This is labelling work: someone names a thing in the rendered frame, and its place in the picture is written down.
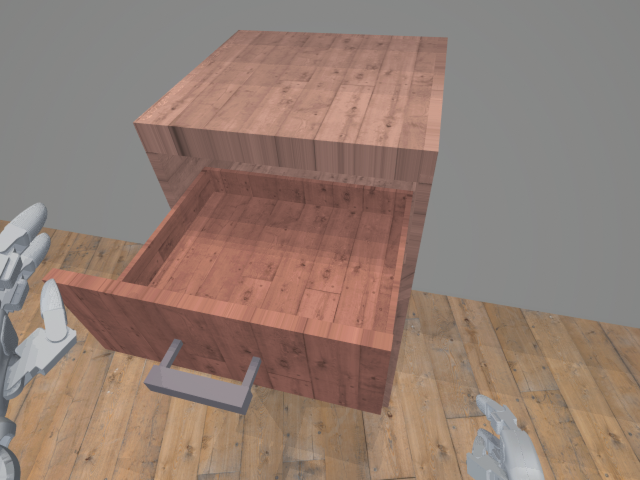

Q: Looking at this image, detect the drawer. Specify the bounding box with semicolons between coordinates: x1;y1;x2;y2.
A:
42;167;413;415

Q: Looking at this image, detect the handle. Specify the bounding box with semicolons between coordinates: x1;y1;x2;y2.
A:
143;339;262;415

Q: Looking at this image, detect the cabinet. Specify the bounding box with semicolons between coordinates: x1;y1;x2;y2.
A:
133;30;448;408

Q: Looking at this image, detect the robot left hand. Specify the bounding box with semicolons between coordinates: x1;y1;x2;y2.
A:
0;202;77;417

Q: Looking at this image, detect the robot left forearm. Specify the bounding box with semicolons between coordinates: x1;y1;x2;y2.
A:
0;417;21;480

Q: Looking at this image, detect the robot right hand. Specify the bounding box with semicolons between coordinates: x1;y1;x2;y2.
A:
466;394;545;480

